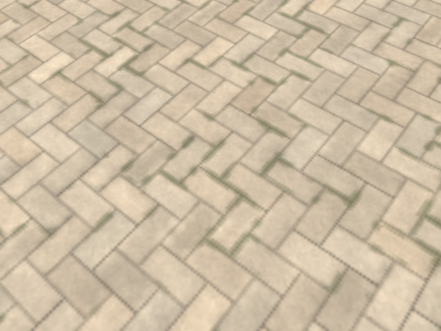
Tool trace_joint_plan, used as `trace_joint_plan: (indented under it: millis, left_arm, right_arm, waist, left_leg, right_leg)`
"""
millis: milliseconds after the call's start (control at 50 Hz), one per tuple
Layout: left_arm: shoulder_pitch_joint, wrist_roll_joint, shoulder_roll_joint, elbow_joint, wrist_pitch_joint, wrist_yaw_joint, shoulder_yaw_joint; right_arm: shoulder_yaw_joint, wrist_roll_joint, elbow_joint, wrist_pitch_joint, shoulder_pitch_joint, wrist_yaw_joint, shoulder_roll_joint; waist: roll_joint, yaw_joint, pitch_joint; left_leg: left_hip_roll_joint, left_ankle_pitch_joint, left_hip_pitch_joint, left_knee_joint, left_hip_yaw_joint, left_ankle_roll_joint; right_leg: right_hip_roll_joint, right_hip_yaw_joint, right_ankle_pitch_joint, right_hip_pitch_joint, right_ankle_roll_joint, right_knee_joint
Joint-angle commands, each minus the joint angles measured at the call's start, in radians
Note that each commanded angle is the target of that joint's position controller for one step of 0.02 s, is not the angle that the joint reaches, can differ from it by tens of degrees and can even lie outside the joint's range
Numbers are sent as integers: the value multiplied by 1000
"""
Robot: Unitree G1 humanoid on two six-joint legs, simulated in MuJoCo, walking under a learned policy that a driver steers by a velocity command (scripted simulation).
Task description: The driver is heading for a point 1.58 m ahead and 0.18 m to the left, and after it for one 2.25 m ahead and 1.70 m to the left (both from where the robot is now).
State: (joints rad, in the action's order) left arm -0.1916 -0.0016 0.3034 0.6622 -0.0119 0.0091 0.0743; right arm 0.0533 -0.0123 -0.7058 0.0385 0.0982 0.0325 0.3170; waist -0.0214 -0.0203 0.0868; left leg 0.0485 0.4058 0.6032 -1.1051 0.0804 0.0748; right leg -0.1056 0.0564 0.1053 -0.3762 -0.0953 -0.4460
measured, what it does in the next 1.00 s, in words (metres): steps to the left: left foot, then left foot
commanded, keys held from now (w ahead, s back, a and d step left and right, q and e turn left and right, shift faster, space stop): no key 0.30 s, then q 0.46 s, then w+q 0.12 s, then w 0.12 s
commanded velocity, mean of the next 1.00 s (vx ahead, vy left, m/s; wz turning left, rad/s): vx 0.08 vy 0.00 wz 0.14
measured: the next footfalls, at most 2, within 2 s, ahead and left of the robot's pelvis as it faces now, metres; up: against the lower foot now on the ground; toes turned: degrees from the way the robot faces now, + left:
left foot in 0.26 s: +0.15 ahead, +0.17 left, +0.00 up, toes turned -7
left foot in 0.90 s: +0.10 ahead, +0.20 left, +0.00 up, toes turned +13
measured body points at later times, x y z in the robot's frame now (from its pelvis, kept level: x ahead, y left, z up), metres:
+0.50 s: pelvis +0.08 +0.05 +0.00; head +0.10 +0.05 +0.45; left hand +0.23 +0.31 -0.11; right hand +0.22 -0.22 -0.11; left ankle +0.11 +0.17 -0.74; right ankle +0.07 -0.07 -0.74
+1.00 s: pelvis +0.10 +0.11 +0.00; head +0.12 +0.14 +0.45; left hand +0.18 +0.42 -0.12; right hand +0.27 -0.13 -0.09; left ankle +0.06 +0.19 -0.74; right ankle +0.10 -0.04 -0.67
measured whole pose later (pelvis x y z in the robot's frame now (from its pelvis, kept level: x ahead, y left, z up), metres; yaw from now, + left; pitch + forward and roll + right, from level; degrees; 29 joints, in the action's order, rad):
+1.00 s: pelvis +0.10 +0.11 +0.00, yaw +13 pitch +2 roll -1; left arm -0.19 0.02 0.31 0.73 -0.03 0.00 0.09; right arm 0.05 0.00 -0.68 0.02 0.30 -0.02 0.27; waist 0.04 0.01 -0.01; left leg -0.03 0.34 0.27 -0.57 0.00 -0.07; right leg 0.05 0.00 0.43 -0.48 -0.01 -1.07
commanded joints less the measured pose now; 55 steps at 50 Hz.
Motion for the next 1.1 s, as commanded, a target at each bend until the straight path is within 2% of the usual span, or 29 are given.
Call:
trace_joint_plan:
  millis: [20,120,180,220,240,260,280,300,320,340,400,480,560,600,640,660,680,700,760,820,860,880,900,920,940,960,980,1000,1100]
  left_arm:
    - [27,3,155,-68,-3,-23,41]
    - [31,-4,131,-54,22,-36,25]
    - [24,-9,117,-40,28,-28,13]
    - [35,-2,92,-33,29,-25,-1]
    - [25,2,73,-24,28,-25,-9]
    - [-20,-13,45,-20,22,-25,-19]
    - [-112,-24,41,-6,13,-22,-17]
    - [-80,-22,56,-13,11,-24,-15]
    - [-50,-26,67,-6,14,-27,-13]
    - [-19,-28,50,3,21,-27,-15]
    - [19,-25,74,3,43,-25,-3]
    - [1,-16,80,12,33,-42,14]
    - [-17,-8,69,10,34,-49,30]
    - [-31,-10,89,8,36,-53,41]
    - [-31,-14,121,0,31,-58,49]
    - [-16,-16,112,-16,22,-62,43]
    - [-12,-17,113,-24,14,-65,39]
    - [19,-10,121,-28,8,-65,40]
    - [59,2,158,-20,18,-63,54]
    - [22,17,172,-8,26,-50,59]
    - [26,33,158,4,15,-35,54]
    - [1,22,111,17,9,-27,41]
    - [30,-10,36,-4,-1,-17,16]
    - [120,-2,38,-85,-28,-15,11]
    - [168,31,102,-82,-48,-9,27]
    - [156,40,126,-70,-57,-3,35]
    - [124,23,119,-37,-61,-7,36]
    - [108,5,117,-22,-64,-9,37]
    - [95,13,63,25,-58,6,19]
  right_arm:
    - [19,-4,13,-15,135,11,67]
    - [15,10,34,-29,40,3,63]
    - [16,10,44,-20,16,-5,67]
    - [15,8,38,-7,41,-14,52]
    - [13,1,32,1,61,-19,47]
    - [20,-16,38,7,71,-17,98]
    - [31,-25,49,1,40,-11,161]
    - [14,-25,30,-2,30,-13,86]
    - [-5,-19,33,1,3,-21,30]
    - [-5,-12,23,2,4,-29,26]
    - [9,6,24,8,16,-40,99]
    - [24,28,51,-7,19,-28,119]
    - [34,32,84,-31,15,-20,114]
    - [33,33,102,-40,10,-23,97]
    - [31,25,106,-49,38,-30,74]
    - [40,22,112,-53,28,-34,92]
    - [52,26,118,-59,15,-36,111]
    - [52,33,117,-67,21,-36,99]
    - [31,35,125,-76,10,-45,48]
    - [36,48,137,-82,23,-64,63]
    - [48,42,100,-82,119,-65,70]
    - [64,43,63,-78,209,-57,97]
    - [88,42,56,-67,309,-42,186]
    - [93,15,92,-30,325,-52,276]
    - [69,5,88,-1,306,-56,192]
    - [52,8,81,14,271,-52,144]
    - [43,13,86,20,234,-46,118]
    - [36,15,87,20,201,-40,107]
    - [31,6,56,38,254,-22,95]
  waist:
    - [86,53,-248]
    - [135,11,-218]
    - [155,-7,-190]
    - [150,19,-184]
    - [135,38,-173]
    - [60,14,-190]
    - [-131,-63,-194]
    - [-207,-48,-198]
    - [-161,-41,-187]
    - [-136,-30,-185]
    - [-81,-4,-107]
    - [-69,5,-139]
    - [-18,9,-159]
    - [61,8,-153]
    - [195,15,-152]
    - [216,1,-152]
    - [151,-4,-136]
    - [105,15,-119]
    - [138,6,-118]
    - [176,-11,-158]
    - [147,38,-155]
    - [70,61,-165]
    - [-178,95,-149]
    - [-292,119,-158]
    - [-152,128,-110]
    - [-127,93,-56]
    - [-76,68,-37]
    - [-79,51,-28]
    - [-47,59,-55]
  left_leg:
    - [-10,-93,-77,91,-10,26]
    - [-5,-188,-136,272,-4,24]
    - [-14,-134,-187,379,-12,5]
    - [-24,-185,-276,550,-30,-25]
    - [-14,-336,-362,697,-24,-48]
    - [93,-531,-454,718,73,-85]
    - [222,-745,-504,694,191,-182]
    - [268,-644,-427,722,260,-275]
    - [207,-547,-382,727,228,-253]
    - [132,-445,-357,712,160,-191]
    - [54,-284,-287,703,100,-123]
    - [58,-436,-313,643,161,-173]
    - [30,-429,-266,582,193,-185]
    - [-26,-338,-184,495,133,-145]
    - [-91,-58,-83,301,0,-85]
    - [-68,175,-36,123,-19,-67]
    - [-44,230,6,-8,-5,-52]
    - [-16,205,24,-5,7,-44]
    - [3,63,-72,168,-68,-27]
    - [-32,-14,-228,356,-150,-53]
    - [-81,-103,-403,537,-202,-96]
    - [-97,-81,-548,590,-173,-125]
    - [115,-32,-698,712,180,-216]
    - [334,135,-707,885,690,-431]
    - [351,231,-668,932,684,-443]
    - [312,244,-618,927,583,-393]
    - [262,172,-583,909,479,-346]
    - [216,72,-553,917,392,-316]
    - [153,-311,-597,961,126,-259]
  right_leg:
    - [258,214,-519,123,-181,85]
    - [238,237,-177,97,-137,96]
    - [255,280,-151,117,-136,55]
    - [245,293,-181,127,-112,1]
    - [215,287,-146,106,-72,-19]
    - [160,252,-26,71,-12,-77]
    - [47,140,265,0,42,-168]
    - [61,82,311,32,85,-159]
    - [97,84,239,114,100,-102]
    - [93,79,148,173,101,-53]
    - [92,70,75,193,69,-46]
    - [87,24,27,182,66,-93]
    - [107,19,9,198,52,-95]
    - [184,85,-41,239,4,-34]
    - [396,258,-225,285,-124,45]
    - [495,328,-344,285,-193,64]
    - [525,332,-414,282,-221,68]
    - [499,273,-397,282,-192,63]
    - [394,81,-404,258,-112,48]
    - [376,8,-59,216,-86,80]
    - [352,-39,231,120,-44,24]
    - [310,-102,344,18,-5,-110]
    - [213,-201,474,-235,84,-486]
    - [76,-69,560,-514,114,-684]
    - [143,21,499,-552,98,-755]
    - [175,25,386,-545,75,-730]
    - [201,17,290,-509,74,-698]
    - [210,15,204,-468,83,-638]
    - [205,-24,-59,-416,117,-488]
